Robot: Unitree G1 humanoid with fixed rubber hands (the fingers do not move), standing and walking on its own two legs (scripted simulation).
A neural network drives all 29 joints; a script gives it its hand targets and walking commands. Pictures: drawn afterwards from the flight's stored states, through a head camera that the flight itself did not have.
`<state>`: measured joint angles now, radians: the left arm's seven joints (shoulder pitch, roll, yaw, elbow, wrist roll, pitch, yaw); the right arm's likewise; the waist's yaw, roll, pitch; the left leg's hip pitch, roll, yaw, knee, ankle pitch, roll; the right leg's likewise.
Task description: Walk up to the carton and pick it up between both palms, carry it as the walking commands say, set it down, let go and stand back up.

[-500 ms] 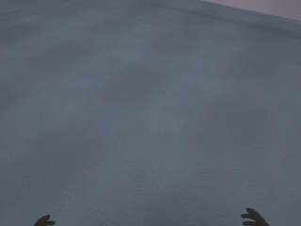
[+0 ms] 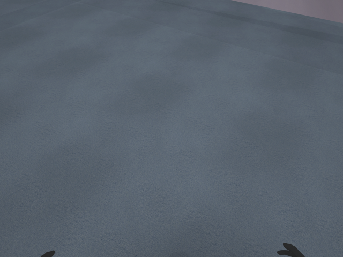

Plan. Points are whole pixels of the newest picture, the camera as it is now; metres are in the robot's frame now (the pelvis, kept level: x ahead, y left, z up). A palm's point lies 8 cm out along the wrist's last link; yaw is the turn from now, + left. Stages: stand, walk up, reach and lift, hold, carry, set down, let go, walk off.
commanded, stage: stand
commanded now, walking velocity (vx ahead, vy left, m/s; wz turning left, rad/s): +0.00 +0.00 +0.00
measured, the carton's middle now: out of the picture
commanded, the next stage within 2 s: walk up in 0.26 s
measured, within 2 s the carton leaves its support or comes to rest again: neither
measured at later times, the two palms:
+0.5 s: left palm out of the picture +0.11 +0.31 -0.10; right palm out of the picture +0.10 -0.32 -0.10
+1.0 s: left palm out of the picture -0.07 +0.25 -0.15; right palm (252, 233) +0.20 -0.22 -0.12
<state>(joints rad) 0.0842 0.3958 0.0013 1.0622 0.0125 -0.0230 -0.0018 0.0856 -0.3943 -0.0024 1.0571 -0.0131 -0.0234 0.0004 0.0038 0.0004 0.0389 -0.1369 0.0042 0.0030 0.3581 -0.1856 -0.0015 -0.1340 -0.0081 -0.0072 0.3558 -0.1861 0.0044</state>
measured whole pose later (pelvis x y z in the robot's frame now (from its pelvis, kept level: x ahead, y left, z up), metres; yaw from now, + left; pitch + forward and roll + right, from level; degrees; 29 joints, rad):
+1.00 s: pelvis -0.03 -0.02 -0.02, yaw +21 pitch +0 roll -1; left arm 0.23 0.28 0.05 0.85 0.03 0.03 0.02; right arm 0.10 -0.27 -0.07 0.76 0.01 0.07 0.04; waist 0.04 -0.02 0.10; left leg -0.29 0.02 0.07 0.60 -0.33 -0.02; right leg -0.29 -0.18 -0.26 0.59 -0.27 0.04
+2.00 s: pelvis +0.12 +0.22 -0.01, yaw +47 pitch +1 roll +0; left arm 0.27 0.23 0.05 0.84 0.03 -0.05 -0.02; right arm 0.23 -0.23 -0.04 0.88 -0.02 -0.05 0.02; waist 0.01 0.00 0.11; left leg -0.30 -0.05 0.05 0.48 -0.20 0.07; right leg -0.53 -0.16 -0.07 1.12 -0.33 0.05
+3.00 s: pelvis +0.38 +0.65 +0.00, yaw +56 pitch +0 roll -1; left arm 0.11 0.25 0.06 0.95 0.03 0.00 -0.05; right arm 0.41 -0.20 -0.03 1.04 -0.03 -0.09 0.01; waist -0.07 -0.05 0.04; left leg -0.08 0.06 0.09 0.32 -0.24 0.00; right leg -0.60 -0.12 -0.08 0.96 -0.15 0.04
